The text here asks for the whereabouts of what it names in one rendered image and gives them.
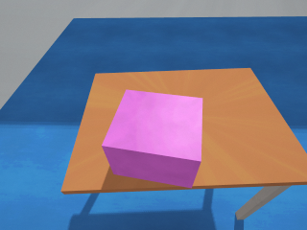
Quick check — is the table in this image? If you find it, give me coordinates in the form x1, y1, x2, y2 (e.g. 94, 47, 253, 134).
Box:
60, 68, 307, 220

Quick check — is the carton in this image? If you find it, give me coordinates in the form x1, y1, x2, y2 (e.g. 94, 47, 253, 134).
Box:
102, 89, 203, 189

